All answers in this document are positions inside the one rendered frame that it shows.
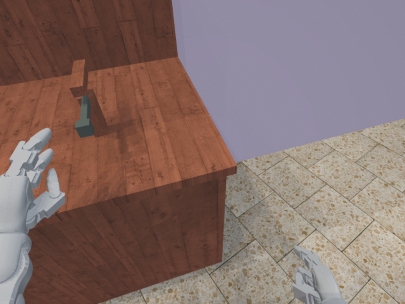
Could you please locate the counter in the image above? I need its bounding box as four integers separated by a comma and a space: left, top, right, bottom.
0, 0, 237, 304

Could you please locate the robot right hand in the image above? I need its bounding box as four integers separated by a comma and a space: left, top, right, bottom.
292, 246, 343, 304

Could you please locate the tap lever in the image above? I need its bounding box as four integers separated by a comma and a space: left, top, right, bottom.
75, 93, 94, 138

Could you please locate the left robot forearm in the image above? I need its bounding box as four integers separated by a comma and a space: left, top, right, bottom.
0, 232, 33, 304

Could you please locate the robot left hand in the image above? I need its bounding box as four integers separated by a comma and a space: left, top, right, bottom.
0, 128, 65, 235

